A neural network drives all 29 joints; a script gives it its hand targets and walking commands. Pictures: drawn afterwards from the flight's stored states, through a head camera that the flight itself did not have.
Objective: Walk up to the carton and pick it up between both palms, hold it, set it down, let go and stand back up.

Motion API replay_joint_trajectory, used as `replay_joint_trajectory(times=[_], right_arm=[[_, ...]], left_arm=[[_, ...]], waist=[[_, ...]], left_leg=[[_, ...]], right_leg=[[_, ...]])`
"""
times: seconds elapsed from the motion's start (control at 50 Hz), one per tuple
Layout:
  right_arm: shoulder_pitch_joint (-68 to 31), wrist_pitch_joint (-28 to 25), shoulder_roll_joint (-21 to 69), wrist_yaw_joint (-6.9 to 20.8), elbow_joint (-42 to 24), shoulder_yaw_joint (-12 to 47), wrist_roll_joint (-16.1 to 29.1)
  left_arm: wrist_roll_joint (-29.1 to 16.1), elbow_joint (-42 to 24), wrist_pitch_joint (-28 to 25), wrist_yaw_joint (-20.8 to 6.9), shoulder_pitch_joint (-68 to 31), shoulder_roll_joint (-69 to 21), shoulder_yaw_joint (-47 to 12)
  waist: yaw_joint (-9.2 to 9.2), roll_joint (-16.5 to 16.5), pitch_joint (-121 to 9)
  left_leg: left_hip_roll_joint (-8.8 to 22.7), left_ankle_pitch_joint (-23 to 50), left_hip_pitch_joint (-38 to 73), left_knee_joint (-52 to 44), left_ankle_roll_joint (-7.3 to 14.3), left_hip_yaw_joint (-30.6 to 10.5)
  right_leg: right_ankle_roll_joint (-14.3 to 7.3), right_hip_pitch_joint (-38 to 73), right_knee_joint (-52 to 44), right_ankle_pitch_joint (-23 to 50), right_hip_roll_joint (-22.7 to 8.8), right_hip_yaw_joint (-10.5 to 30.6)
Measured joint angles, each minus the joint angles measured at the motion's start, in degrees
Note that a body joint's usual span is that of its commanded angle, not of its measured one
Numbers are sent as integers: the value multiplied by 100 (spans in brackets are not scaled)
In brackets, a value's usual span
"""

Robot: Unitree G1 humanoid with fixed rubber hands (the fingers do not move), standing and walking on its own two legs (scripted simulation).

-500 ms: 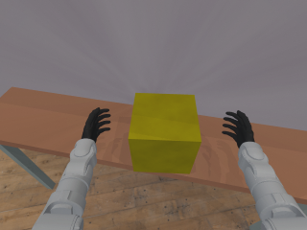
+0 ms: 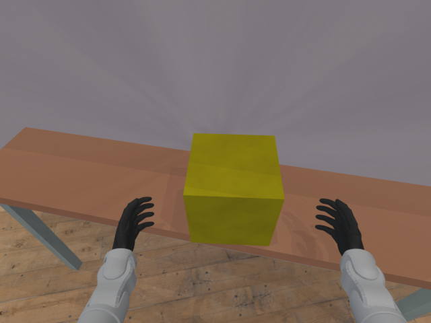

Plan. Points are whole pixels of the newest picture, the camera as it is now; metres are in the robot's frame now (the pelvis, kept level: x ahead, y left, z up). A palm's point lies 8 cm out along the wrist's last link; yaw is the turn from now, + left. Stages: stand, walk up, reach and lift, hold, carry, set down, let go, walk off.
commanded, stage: set down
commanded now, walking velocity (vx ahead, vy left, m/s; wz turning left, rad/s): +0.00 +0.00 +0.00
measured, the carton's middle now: (231, 190) +0.40 -0.01 -0.01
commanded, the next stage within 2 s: none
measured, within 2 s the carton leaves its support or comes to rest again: neither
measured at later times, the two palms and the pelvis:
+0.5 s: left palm (118, 286) +0.20 +0.21 -0.04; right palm (352, 286) +0.20 -0.22 -0.03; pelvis +0.00 +0.00 +0.00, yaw -1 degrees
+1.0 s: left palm (116, 307) +0.17 +0.21 -0.06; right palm (351, 309) +0.17 -0.22 -0.05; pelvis +0.03 +0.00 +0.00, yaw -1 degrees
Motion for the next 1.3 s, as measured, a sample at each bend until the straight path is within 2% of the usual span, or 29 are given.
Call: replay_joint_trajectory(times=[0.24, 0.52, 0.64, 0.82, 0.96, 1.12, 1.3], right_arm=[[670, -590, -8, 101, -246, 106, 0], [1555, -1158, 142, 193, -312, 161, -95], [1739, -961, 205, 229, -373, 136, -210], [2066, -901, 291, 148, -411, 182, -321], [2473, -793, 349, 81, -615, 221, -369], [2707, -399, 360, 90, -869, 179, -471], [2597, 48, 355, 82, -916, 144, -575]], left_arm=[[5, -373, -557, 48, 803, 8, -155], [25, -648, -807, -18, 1680, 38, -196], [17, -867, -449, 6, 1876, 112, -245], [298, -1170, 35, -109, 2225, 65, -59], [527, -1640, 540, -189, 2648, 53, 31], [662, -2100, 1297, -168, 2817, 86, 60], [894, -2262, 2100, -215, 2605, -13, 180]], waist=[[58, -13, 102], [142, -45, 269], [156, -79, 262], [188, -89, 238], [237, -112, 282], [274, -161, 311], [268, -149, 313]], left_leg=[[-3, -91, -108, 170, 11, 42], [11, -238, 56, 307, -7, 83], [19, -272, 80, 308, -20, 96], [48, -321, 256, 215, -39, 86], [57, -343, 430, 119, -47, 82], [52, -342, 507, 49, -49, 106], [52, -352, 484, 40, -45, 122]], right_leg=[[15, -159, 240, -108, 3, 61], [2, -69, 492, -295, 26, 122], [-11, -78, 553, -358, 36, 139], [-31, 122, 412, -382, 68, 140], [-36, 310, 289, -390, 79, 144], [-36, 352, 278, -414, 74, 165], [-31, 322, 277, -425, 74, 175]])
